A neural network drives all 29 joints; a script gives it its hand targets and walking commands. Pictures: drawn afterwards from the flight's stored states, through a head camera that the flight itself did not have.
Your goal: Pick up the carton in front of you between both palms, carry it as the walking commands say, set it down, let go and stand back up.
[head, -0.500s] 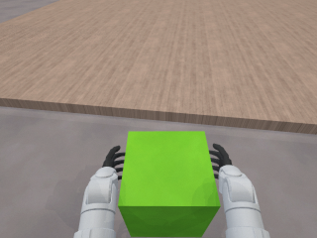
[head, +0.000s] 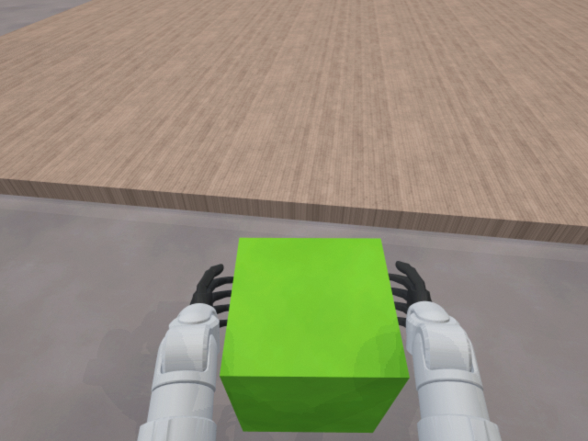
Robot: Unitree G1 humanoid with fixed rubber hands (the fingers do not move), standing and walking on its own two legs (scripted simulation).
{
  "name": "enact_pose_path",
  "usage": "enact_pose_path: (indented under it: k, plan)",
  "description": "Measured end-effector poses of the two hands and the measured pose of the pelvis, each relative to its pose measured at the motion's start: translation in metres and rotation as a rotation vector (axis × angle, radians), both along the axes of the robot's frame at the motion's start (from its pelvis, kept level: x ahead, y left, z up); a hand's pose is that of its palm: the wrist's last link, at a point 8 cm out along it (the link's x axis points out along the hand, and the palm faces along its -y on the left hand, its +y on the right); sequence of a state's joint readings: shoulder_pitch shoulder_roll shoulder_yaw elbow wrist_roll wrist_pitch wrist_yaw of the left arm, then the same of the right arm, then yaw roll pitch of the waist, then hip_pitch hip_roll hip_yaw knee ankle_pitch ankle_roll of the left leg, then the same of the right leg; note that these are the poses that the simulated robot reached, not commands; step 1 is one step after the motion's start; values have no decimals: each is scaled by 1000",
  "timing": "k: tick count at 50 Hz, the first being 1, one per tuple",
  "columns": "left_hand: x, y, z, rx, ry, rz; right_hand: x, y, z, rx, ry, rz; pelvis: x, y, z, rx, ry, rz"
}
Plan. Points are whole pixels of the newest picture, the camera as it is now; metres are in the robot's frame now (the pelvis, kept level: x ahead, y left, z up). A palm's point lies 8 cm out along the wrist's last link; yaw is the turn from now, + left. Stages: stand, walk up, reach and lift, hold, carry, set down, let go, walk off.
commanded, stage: hold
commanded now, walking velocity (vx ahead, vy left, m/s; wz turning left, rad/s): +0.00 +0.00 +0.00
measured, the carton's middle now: (308, 339) +0.29 +0.00 -0.03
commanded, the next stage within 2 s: carry in 0.06 s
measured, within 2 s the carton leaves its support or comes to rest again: neither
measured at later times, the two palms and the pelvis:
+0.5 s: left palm (226, 244) +0.39 +0.13 +0.08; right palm (418, 241) +0.39 -0.17 +0.08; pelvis +0.12 -0.02 -0.01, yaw -2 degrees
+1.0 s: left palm (271, 149) +0.67 +0.07 +0.08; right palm (412, 148) +0.67 -0.23 +0.08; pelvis +0.40 -0.08 +0.00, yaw -1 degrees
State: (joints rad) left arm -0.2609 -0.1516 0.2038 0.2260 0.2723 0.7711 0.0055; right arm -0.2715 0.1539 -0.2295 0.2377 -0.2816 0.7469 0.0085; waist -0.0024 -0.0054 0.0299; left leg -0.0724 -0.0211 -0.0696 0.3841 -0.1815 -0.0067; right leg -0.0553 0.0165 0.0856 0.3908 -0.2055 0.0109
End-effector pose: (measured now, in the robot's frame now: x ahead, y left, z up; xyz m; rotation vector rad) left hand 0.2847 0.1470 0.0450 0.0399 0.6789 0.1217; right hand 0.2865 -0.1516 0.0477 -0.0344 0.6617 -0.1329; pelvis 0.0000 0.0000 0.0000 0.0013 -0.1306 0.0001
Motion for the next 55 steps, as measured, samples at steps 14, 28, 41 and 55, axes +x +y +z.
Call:
enact_pose_path:
  k: [14, 28, 41, 55]
  plan:
    - [36, -22, 17, -19, -48, 3, 28, -23, 10, 40, -48, -37, 37, -17, -11, -5, 156, -36]
    - [130, -20, 33, -64, 22, 43, 125, -21, 28, 81, 21, -62, 150, -16, -8, 26, 228, -55]
    - [291, -79, 31, -55, 9, 10, 277, -79, 24, 106, 6, -104, 299, -65, -24, -12, 200, -23]
    - [452, -77, 46, -58, 30, 70, 454, -78, 39, 104, 30, -50, 468, -79, 3, 28, 222, -18]
